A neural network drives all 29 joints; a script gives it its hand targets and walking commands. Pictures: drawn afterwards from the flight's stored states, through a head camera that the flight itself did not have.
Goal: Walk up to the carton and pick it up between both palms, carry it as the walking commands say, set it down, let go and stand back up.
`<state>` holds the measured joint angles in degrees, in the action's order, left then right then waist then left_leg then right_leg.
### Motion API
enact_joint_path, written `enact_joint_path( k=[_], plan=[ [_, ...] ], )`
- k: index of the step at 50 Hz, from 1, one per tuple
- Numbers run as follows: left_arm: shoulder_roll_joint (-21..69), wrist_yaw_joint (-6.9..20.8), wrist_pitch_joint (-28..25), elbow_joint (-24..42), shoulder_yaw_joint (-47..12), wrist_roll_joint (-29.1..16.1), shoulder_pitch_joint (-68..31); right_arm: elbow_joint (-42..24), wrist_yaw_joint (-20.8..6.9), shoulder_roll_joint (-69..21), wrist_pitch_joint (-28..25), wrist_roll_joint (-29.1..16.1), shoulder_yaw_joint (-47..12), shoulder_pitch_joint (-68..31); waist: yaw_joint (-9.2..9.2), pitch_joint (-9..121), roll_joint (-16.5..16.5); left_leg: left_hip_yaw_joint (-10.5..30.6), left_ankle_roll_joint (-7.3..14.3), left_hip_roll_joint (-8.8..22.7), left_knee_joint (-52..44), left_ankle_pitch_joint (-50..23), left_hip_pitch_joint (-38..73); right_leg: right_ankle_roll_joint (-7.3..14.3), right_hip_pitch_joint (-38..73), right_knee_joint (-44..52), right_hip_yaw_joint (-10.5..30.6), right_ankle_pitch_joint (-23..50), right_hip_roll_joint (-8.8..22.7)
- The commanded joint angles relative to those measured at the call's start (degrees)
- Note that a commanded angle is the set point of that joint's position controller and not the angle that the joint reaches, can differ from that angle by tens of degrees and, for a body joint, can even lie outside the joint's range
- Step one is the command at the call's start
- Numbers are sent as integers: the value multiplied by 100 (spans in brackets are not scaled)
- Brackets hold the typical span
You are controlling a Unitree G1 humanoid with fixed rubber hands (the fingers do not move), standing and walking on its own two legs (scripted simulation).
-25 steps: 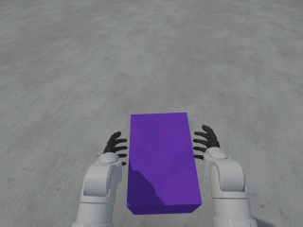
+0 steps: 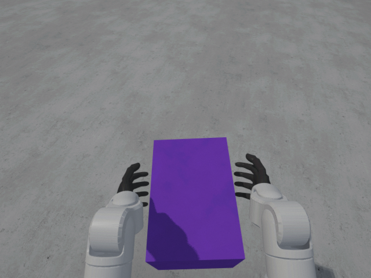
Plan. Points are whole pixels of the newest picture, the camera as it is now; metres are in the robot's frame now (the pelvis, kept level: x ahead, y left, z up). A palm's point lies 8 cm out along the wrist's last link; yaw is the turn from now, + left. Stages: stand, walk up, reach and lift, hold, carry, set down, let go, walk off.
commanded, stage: carry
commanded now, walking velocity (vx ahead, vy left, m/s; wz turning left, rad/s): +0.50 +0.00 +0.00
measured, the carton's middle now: (192, 203) +0.31 +0.01 +0.00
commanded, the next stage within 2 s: none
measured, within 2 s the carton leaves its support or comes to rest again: neither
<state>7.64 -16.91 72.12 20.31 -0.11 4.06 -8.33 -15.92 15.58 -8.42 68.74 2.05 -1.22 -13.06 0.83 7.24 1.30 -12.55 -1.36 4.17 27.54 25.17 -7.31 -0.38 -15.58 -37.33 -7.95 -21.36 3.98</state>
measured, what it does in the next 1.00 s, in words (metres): walks ahead: right foot, then left foot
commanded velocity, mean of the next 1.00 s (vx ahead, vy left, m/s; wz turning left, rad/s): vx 0.50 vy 0.00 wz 0.02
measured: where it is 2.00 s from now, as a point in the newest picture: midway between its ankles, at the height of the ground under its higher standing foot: (173, 136)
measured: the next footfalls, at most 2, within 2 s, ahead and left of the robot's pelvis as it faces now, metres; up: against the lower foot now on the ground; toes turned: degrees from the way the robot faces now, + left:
right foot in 0.10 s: +0.03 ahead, -0.09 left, +0.00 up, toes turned -9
left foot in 0.46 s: +0.49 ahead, +0.07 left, +0.00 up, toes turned +10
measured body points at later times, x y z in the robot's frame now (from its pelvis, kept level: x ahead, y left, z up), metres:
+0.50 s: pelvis +0.31 +0.03 -0.02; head +0.31 +0.02 +0.43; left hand +0.58 +0.13 +0.06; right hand +0.58 -0.13 +0.08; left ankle +0.45 +0.06 -0.73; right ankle +0.04 -0.07 -0.65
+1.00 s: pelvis +0.60 +0.03 +0.01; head +0.61 +0.05 +0.46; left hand +0.88 +0.16 +0.09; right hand +0.89 -0.10 +0.12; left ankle +0.45 +0.06 -0.73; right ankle +0.71 -0.09 -0.70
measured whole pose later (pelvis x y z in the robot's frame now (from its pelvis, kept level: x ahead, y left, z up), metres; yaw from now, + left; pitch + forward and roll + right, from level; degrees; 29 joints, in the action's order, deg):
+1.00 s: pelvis +0.60 +0.03 +0.01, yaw -1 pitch +4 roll -4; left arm 7.8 -16.8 72.0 23.1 -2.1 3.2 -9.6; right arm -21.2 14.1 -8.4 69.0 2.8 1.4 -13.0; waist 0.4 3.1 -1.8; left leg -11.0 4.2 0.4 11.8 20.7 4.6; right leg 0.1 -29.4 -33.1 -13.2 -8.1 1.1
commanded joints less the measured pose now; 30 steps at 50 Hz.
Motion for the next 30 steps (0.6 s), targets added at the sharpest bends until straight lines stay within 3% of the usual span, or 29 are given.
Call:
enact_joint_path(
  k=[1,2,3,4,5,6,7,8,9,10,13,15,16,17,18,19,20,21,22,23,24,25,26,28,30],
  plan=[
    [5648,1197,-461,1035,-2792,-1832,-2828,-689,-1185,-5933,-156,-1522,-2297,-1273,224,547,-1486,1502,821,1507,-351,-7144,3110,56,-2587,-104,-658,-900,-677],
    [5754,1218,-504,1007,-2742,-1848,-2725,-877,-1169,-6013,-187,-1555,-2414,-1458,94,693,-911,1033,647,1296,81,-7774,2416,203,-1445,608,-607,-534,-726],
    [5884,1219,-559,927,-2661,-1841,-2443,-1015,-1162,-6021,-202,-1604,-2536,-1623,-227,1167,-303,187,220,909,1274,-7469,940,425,859,1705,-359,789,-643],
    [5803,1200,-627,979,-2600,-1826,-2310,-1142,-1164,-5953,-239,-1636,-2621,-1638,-357,1917,527,-251,-129,462,2846,-5450,-1049,643,3351,1735,544,2647,-69],
    [5726,1183,-695,969,-2635,-1777,-2208,-1255,-1207,-6079,-255,-1728,-2777,-1520,-242,1835,2024,-111,-72,-239,4273,-79,-3524,1073,4852,1534,2622,5491,1480],
    [5773,1161,-723,999,-2683,-1738,-1955,-1186,-1235,-6105,-285,-1839,-2825,-1440,-298,1830,1195,697,201,-390,4753,824,-4051,1258,5094,1430,2950,6885,1736],
    [5854,1188,-782,1069,-2664,-1671,-1954,-1323,-1285,-6233,-319,-1966,-2951,-1560,-303,1792,520,878,210,-257,4890,333,-4110,1331,4920,1295,2754,6948,1838],
    [5966,1203,-782,1217,-2739,-1693,-2218,-1280,-1341,-6249,-318,-1942,-2940,-1565,-274,1417,107,896,239,-54,4453,209,-4432,1187,4769,1409,2364,6150,1779],
    [5931,1231,-757,1232,-2778,-1730,-2283,-1119,-1353,-6235,-308,-1841,-2888,-1394,-234,1066,-77,880,209,68,4086,71,-4620,1020,4601,1587,1852,5792,1591],
    [5896,1258,-771,1443,-2882,-1832,-2428,-973,-1345,-6247,-343,-1701,-2784,-1178,-212,893,68,592,130,-29,3832,-153,-4633,885,4483,1663,1341,5987,1358],
    [5685,1356,-708,1353,-2913,-1913,-2349,-828,-1275,-6124,-311,-1503,-2661,-982,-224,426,722,179,125,-88,2507,-925,-3829,773,3303,2204,673,5594,1219],
    [5548,1397,-636,1180,-2878,-1896,-2093,-848,-1213,-6026,-278,-1400,-2621,-1020,-231,115,948,-189,101,-271,1378,-1375,-3065,614,2700,2197,65,6181,865],
    [5478,1399,-606,1139,-2866,-1891,-2015,-796,-1186,-5964,-262,-1342,-2555,-916,-188,214,984,-531,128,-503,905,-1590,-2277,502,2329,2010,-343,6842,672],
    [5450,1401,-592,1135,-2827,-1894,-1971,-790,-1175,-5925,-245,-1326,-2522,-898,-170,414,1154,-785,176,-741,698,-1947,-1495,458,2108,1629,-490,7502,643],
    [5436,1403,-594,1168,-2787,-1883,-1854,-844,-1177,-5893,-240,-1363,-2538,-914,-152,698,1190,-842,222,-866,593,-2290,-756,432,1906,1099,-528,7588,661],
    [5430,1407,-598,1261,-2794,-1889,-1898,-873,-1181,-5911,-240,-1409,-2584,-941,-65,871,1116,-875,294,-905,341,-2637,75,359,1503,471,-653,7248,615],
    [5430,1416,-584,1378,-2819,-1867,-2018,-909,-1187,-5903,-240,-1476,-2615,-1073,33,1093,729,-793,420,-839,201,-2573,1054,279,790,-286,-708,6194,449],
    [5352,1398,-562,1475,-2848,-1827,-2208,-912,-1192,-5939,-215,-1526,-2627,-1164,182,1195,389,-237,683,-358,101,-2098,1845,223,-175,-1259,-656,4528,215],
    [5356,1394,-555,1572,-2897,-1824,-2353,-979,-1212,-5888,-210,-1555,-2614,-1401,181,1147,-787,2189,1380,1132,-568,-1284,1981,91,-1293,-3128,-481,1073,-516],
    [5332,1404,-532,1412,-2946,-1780,-2242,-925,-1215,-5783,-176,-1497,-2601,-1508,-14,998,-832,3958,1595,1824,-1492,-760,1135,155,-1235,-3960,526,-101,-679],
    [5330,1373,-489,1161,-2886,-1744,-2129,-831,-1215,-5762,-85,-1475,-2634,-1421,56,835,-282,3698,1464,1770,-1657,-877,1112,225,-1415,-4113,916,-49,-292],
    [5378,1337,-463,867,-2800,-1711,-2048,-630,-1261,-5726,-30,-1571,-2552,-1530,46,1076,-598,3557,1560,1924,-1508,-1087,1347,220,-1923,-4384,1045,14,-146],
    [5434,1313,-483,879,-2802,-1718,-2137,-579,-1307,-5849,-37,-1655,-2546,-1501,14,1140,-501,3213,1472,1861,-1492,-1202,1077,190,-1993,-4248,1122,80,52],
    [5833,1334,-614,1095,-2971,-1854,-2439,-704,-1434,-6188,-160,-1729,-2564,-1444,-67,1217,-496,2374,1092,1445,-1573,-1628,704,162,-1706,-3410,995,207,176],
    [6070,1344,-737,1115,-2957,-1841,-2559,-687,-1530,-6364,-218,-1753,-2633,-1467,-103,1238,-506,1753,908,1330,-1850,-1174,473,128,-1450,-2548,713,448,218]
  ],
)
